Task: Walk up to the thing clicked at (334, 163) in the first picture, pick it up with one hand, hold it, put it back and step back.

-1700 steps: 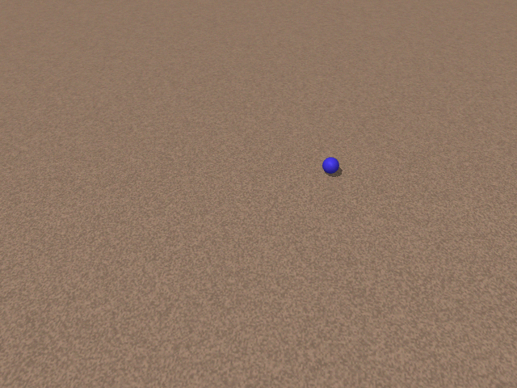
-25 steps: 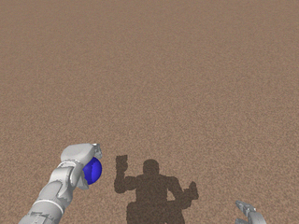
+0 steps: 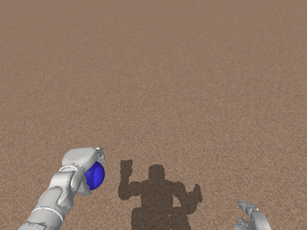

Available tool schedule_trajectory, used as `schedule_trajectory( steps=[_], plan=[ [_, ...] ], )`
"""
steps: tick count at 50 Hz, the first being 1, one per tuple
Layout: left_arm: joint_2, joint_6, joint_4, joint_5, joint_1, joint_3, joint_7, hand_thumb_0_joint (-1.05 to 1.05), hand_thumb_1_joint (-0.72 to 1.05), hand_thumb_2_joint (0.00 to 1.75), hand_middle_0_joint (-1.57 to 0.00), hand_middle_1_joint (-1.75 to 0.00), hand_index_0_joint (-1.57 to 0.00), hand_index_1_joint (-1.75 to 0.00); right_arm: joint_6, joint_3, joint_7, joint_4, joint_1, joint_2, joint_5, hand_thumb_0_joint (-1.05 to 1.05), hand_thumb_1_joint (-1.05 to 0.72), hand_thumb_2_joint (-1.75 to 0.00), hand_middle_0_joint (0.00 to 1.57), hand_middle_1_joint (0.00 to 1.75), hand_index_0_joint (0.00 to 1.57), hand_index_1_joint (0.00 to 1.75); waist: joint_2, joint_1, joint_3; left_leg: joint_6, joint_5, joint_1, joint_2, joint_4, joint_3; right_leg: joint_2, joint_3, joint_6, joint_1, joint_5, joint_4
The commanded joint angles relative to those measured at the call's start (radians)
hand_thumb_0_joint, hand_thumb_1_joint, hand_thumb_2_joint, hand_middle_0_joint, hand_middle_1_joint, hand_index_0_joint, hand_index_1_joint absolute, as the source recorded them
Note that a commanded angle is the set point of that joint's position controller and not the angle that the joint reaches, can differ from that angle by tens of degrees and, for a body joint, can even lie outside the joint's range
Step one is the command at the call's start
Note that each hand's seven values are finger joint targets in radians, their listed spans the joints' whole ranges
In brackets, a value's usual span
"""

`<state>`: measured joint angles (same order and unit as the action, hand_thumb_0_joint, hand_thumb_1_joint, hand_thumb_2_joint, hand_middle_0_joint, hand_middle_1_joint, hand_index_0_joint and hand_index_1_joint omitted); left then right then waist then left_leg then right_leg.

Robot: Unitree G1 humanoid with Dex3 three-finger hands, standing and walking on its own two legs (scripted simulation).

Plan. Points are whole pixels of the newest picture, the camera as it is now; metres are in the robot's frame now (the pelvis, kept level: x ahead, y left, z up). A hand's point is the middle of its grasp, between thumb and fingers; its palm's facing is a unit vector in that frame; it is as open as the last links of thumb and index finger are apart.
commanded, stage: hold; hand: left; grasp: from above
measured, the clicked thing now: (90, 175) +0.30 +0.22 -0.06
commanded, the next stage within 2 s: crouch in 0.42 s
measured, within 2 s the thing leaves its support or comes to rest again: neither
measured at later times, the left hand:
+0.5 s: hand (87, 170) +0.30 +0.22 -0.03, palm faces -0.46 -0.05 -0.89, open 10.8 cm
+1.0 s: hand (102, 180) +0.33 +0.22 -0.17, palm faces -0.42 +0.06 -0.91, open 10.7 cm
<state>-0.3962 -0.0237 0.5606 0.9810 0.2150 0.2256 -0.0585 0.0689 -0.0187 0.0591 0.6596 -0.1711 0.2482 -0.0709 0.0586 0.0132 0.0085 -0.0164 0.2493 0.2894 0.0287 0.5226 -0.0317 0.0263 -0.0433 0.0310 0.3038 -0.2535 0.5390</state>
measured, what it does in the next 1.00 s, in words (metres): lowers itself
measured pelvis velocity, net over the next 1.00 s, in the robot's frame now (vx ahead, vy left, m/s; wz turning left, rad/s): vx -0.02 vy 0.00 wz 0.02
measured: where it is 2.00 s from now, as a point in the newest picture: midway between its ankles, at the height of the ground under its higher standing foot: outside the picture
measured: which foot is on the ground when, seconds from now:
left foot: down 0.00-1.00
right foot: down 0.00-1.00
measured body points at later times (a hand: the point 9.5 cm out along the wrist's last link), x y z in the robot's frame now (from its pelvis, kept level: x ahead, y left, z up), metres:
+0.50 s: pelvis +0.01 +0.00 +0.00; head +0.02 -0.02 +0.45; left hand +0.32 +0.22 +0.02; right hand +0.16 -0.25 -0.11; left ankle +0.02 +0.13 -0.73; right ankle +0.02 -0.14 -0.73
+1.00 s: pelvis -0.02 +0.00 -0.07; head +0.07 +0.01 +0.37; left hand +0.34 +0.21 -0.12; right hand +0.09 -0.28 -0.18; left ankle +0.01 +0.13 -0.73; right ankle +0.02 -0.14 -0.73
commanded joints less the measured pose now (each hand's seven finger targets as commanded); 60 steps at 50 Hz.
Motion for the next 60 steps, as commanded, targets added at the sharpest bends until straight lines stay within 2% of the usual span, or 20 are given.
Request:
schedule_trajectory(
  steps=[1,3,5,6,10,13,20,25,27,33,34,37,40,44,49,51,53,57,59,60],
  plan=[
    [-0.201,0.006,-0.197,-0.001,0.318,-0.109,0.042,0.0,0.53,0.95,-0.85,-1.0,-0.89,-0.96,-0.046,-0.046,0.01,-0.141,0.087,0.121,0.0,0.0,-0.91,-0.9,0.2,0.3,0.2,0.3,-0.049,0.001,0.25,0.027,-0.178,-0.13,-0.04,-0.072,-0.009,-0.055,0.035,-0.032,-0.059,0.142,-0.089],
    [-0.188,0.006,-0.193,0.006,0.339,-0.093,0.043,0.0,0.52,0.96,-0.85,-1.0,-0.88,-0.96,-0.044,-0.047,0.01,-0.137,0.089,0.118,0.001,0.0,-0.91,-0.9,0.2,0.3,0.2,0.3,-0.041,-0.004,0.254,0.026,-0.197,-0.138,-0.043,-0.068,-0.012,-0.052,0.035,-0.031,-0.055,0.161,-0.091],
    [-0.216,0.005,-0.187,0.006,0.336,-0.124,0.052,0.0,0.52,0.95,-0.84,-1.01,-0.88,-0.97,-0.044,-0.049,0.01,-0.133,0.082,0.122,0.001,0.0,-0.91,-0.9,0.2,0.3,0.2,0.3,-0.04,0.003,0.263,0.025,-0.202,-0.139,-0.041,-0.069,-0.012,-0.054,0.036,-0.031,-0.067,0.166,-0.091],
    [-0.198,0.003,-0.192,0.009,0.353,-0.105,0.052,0.0,0.51,0.96,-0.85,-0.98,-0.88,-0.95,-0.043,-0.05,0.009,-0.134,0.083,0.119,0.001,0.0,-0.91,-0.9,0.2,0.3,0.2,0.3,-0.032,-0.004,0.267,0.026,-0.212,-0.147,-0.044,-0.068,-0.017,-0.052,0.035,-0.031,-0.065,0.182,-0.092],
    [-0.207,-0.005,-0.185,0.012,0.348,-0.117,0.051,0.0,0.54,0.94,-0.85,-1.0,-0.9,-0.96,-0.039,-0.055,0.007,-0.123,0.078,0.122,0.001,0.0,-0.91,-0.9,0.2,0.3,0.2,0.3,-0.044,0.003,0.281,0.028,-0.253,-0.155,-0.047,-0.061,-0.021,-0.049,0.036,-0.026,-0.084,0.228,-0.092],
    [-0.179,-0.009,-0.161,0.007,0.318,-0.091,0.041,0.0,0.55,0.92,-0.85,-1.0,-0.9,-0.95,-0.036,-0.054,0.005,-0.127,0.075,0.122,-0.001,0.0,-0.91,-0.9,0.2,0.3,0.2,0.3,-0.06,0.0,0.255,0.027,-0.249,-0.147,-0.04,-0.072,-0.017,-0.053,0.041,-0.031,-0.081,0.217,-0.094],
    [-0.188,0.008,-0.173,0.0,0.315,-0.096,0.03,0.0,0.54,0.91,-0.85,-0.98,-0.89,-0.94,-0.028,-0.054,0.005,-0.144,0.079,0.121,-0.001,0.0,-0.91,-0.9,0.2,0.3,0.2,0.3,-0.054,0.01,0.243,0.028,-0.235,-0.144,-0.042,-0.079,-0.016,-0.05,0.04,-0.032,-0.083,0.201,-0.106],
    [-0.221,0.013,-0.165,0.017,0.387,-0.128,0.063,0.0,0.55,0.95,-0.88,-0.97,-0.91,-0.93,-0.025,-0.057,0.007,-0.132,0.064,0.126,0.003,0.0,-0.91,-0.9,0.2,0.3,0.2,0.3,-0.036,0.001,0.268,0.025,-0.254,-0.161,-0.037,-0.075,-0.016,-0.054,0.042,-0.034,-0.087,0.215,-0.099],
    [-0.192,0.01,-0.13,0.02,0.352,-0.109,0.075,0.0,0.51,0.88,-0.79,-0.93,-0.86,-0.89,-0.024,-0.058,0.004,-0.132,0.066,0.126,0.003,0.0,-0.89,-0.9,0.2,0.3,0.2,0.3,-0.045,0.0,0.254,0.024,-0.255,-0.156,-0.039,-0.078,-0.017,-0.053,0.042,-0.035,-0.09,0.219,-0.098],
    [-0.152,0.023,-0.001,0.03,0.309,-0.084,0.106,0.0,0.5,0.91,-0.84,-0.92,-0.87,-0.89,-0.016,-0.061,0.001,-0.123,0.051,0.127,0.006,0.0,-0.9,-0.9,0.2,0.3,0.2,0.3,-0.123,-0.02,0.185,0.032,-0.191,-0.095,-0.044,-0.06,-0.016,-0.046,0.042,-0.026,-0.026,0.169,-0.105],
    [-0.124,0.032,-0.001,0.037,0.335,-0.051,0.112,0.0,0.49,0.92,-0.84,-0.93,-0.86,-0.9,-0.017,-0.061,-0.001,-0.12,0.045,0.125,0.007,0.0,-0.9,-0.9,0.2,0.3,0.2,0.3,-0.131,-0.033,0.183,0.033,-0.181,-0.082,-0.045,-0.052,-0.016,-0.045,0.041,-0.027,-0.004,0.161,-0.097],
    [-0.133,0.058,0.103,0.059,0.355,-0.071,0.163,0.0,0.5,0.87,-0.84,-0.92,-0.88,-0.88,-0.012,-0.062,-0.005,-0.104,0.023,0.127,0.018,0.0,-0.91,-0.9,0.2,0.3,0.2,0.3,-0.147,-0.045,0.176,0.034,-0.143,-0.009,-0.049,0.005,-0.013,-0.04,0.042,-0.026,0.054,0.133,-0.052],
    [-0.144,0.083,0.151,0.095,0.492,-0.078,0.24,0.0,0.5,0.84,-0.84,-0.93,-0.88,-0.89,-0.011,-0.071,-0.012,-0.079,-0.001,0.135,0.035,0.0,-0.91,-0.9,0.2,0.3,0.2,0.3,-0.1,-0.066,0.245,0.026,-0.127,0.086,-0.046,0.124,-0.011,-0.041,0.043,-0.031,0.161,0.122,0.064],
    [-0.089,0.088,0.27,0.167,0.585,-0.06,0.358,0.0,0.53,0.85,-0.86,-0.94,-0.9,-0.89,-0.021,-0.092,-0.034,-0.057,-0.057,0.143,0.06,0.0,-0.91,-0.9,0.2,0.3,0.2,0.3,-0.033,-0.093,0.366,0.01,-0.081,0.265,-0.037,0.345,-0.004,-0.047,0.048,-0.045,0.399,0.077,0.286],
    [-0.13,0.064,0.389,0.213,0.734,-0.09,0.442,0.0,0.57,0.87,-0.89,-0.95,-0.93,-0.9,-0.038,-0.109,-0.041,-0.029,-0.115,0.165,0.075,0.0,-0.91,-0.9,0.2,0.3,0.2,0.3,0.01,-0.125,0.523,0.016,-0.041,0.474,-0.032,0.553,0.01,-0.048,0.058,-0.047,0.597,0.042,0.476],
    [-0.163,0.046,0.456,0.214,0.78,-0.111,0.46,0.0,0.59,0.86,-0.9,-0.93,-0.95,-0.89,-0.045,-0.104,-0.037,-0.014,-0.13,0.163,0.084,0.0,-0.91,-0.9,0.2,0.3,0.2,0.3,0.003,-0.128,0.551,0.02,0.007,0.581,-0.033,0.613,0.014,-0.05,0.063,-0.048,0.655,0.001,0.536],
    [-0.142,0.03,0.518,0.197,0.777,-0.107,0.471,0.0,0.61,0.9,-0.93,-0.94,-0.97,-0.9,-0.06,-0.108,-0.033,-0.012,-0.137,0.166,0.09,0.0,-0.91,-0.9,0.2,0.3,0.2,0.3,-0.017,-0.139,0.572,0.022,0.086,0.679,-0.033,0.66,0.022,-0.048,0.067,-0.051,0.717,-0.062,0.587],
    [-0.155,0.012,0.513,0.178,0.889,-0.114,0.47,0.0,0.63,0.92,-0.95,-0.94,-0.99,-0.9,-0.081,-0.109,-0.026,0.0,-0.153,0.172,0.105,0.0,-0.91,-0.9,0.2,0.3,0.2,0.3,0.042,-0.164,0.685,0.019,0.17,0.789,-0.025,0.771,0.049,-0.042,0.073,-0.055,0.858,-0.123,0.719],
    [-0.217,0.006,0.522,0.181,0.879,-0.148,0.467,0.0,0.62,0.9,-0.95,-0.9,-0.98,-0.87,-0.085,-0.11,-0.023,0.004,-0.154,0.18,0.107,0.0,-0.91,-0.9,0.2,0.3,0.2,0.3,0.051,-0.15,0.736,0.018,0.179,0.829,-0.026,0.809,0.057,-0.042,0.081,-0.061,0.888,-0.138,0.78],
    [-0.198,0.003,0.538,0.172,0.877,-0.146,0.461,0.0,0.63,0.89,-0.95,-0.9,-0.98,-0.87,-0.087,-0.109,-0.024,0.004,-0.153,0.175,0.111,0.0,-0.91,-0.9,0.2,0.3,0.2,0.3,0.06,-0.153,0.751,0.018,0.178,0.842,-0.023,0.83,0.06,-0.041,0.083,-0.064,0.918,-0.14,0.808]
  ],
)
